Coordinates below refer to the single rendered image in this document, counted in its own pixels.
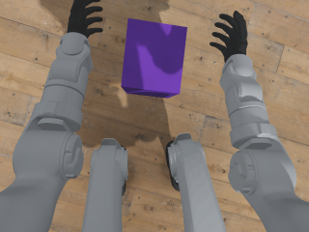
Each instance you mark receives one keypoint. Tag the carton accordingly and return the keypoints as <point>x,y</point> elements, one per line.
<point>153,59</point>

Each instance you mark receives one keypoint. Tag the robot left forearm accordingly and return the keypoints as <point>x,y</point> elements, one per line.
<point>65,88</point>

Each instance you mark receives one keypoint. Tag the right robot foot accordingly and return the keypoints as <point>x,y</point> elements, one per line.
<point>174,184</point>

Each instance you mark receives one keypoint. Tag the robot right hand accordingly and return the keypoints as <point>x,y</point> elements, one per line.
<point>237,42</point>

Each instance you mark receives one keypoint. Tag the robot left hand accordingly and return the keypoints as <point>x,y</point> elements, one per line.
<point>78,23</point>

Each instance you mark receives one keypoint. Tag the robot right forearm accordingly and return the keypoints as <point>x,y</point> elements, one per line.
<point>250,126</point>

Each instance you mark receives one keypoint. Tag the robot left upper arm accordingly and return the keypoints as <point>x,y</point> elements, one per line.
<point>44,160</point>

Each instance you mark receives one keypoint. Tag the robot right upper arm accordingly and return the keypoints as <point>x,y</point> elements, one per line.
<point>266,179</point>

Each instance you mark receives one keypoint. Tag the right robot shin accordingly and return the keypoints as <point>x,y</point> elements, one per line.
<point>187,135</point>

